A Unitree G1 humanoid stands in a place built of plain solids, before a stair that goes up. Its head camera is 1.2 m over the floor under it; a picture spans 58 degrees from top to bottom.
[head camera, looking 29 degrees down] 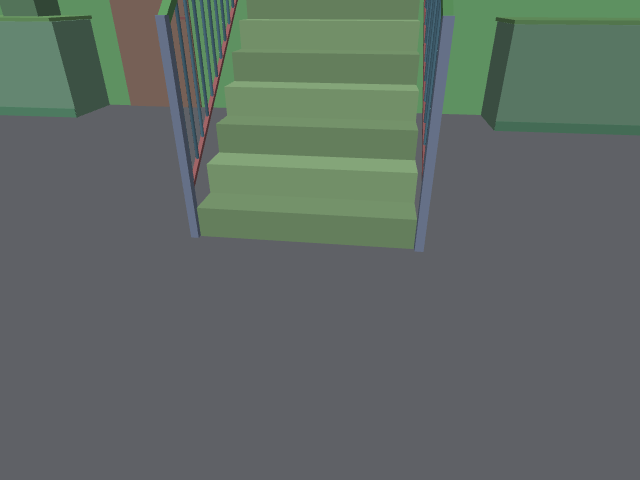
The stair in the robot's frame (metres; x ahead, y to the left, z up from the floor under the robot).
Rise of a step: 0.18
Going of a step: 0.22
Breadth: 1.22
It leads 7 degrees to the right of straight ahead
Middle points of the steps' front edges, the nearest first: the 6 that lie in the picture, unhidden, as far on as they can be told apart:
2.14 0.09 0.18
2.36 0.06 0.36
2.58 0.03 0.54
2.80 0.01 0.72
3.02 -0.02 0.90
3.24 -0.05 1.08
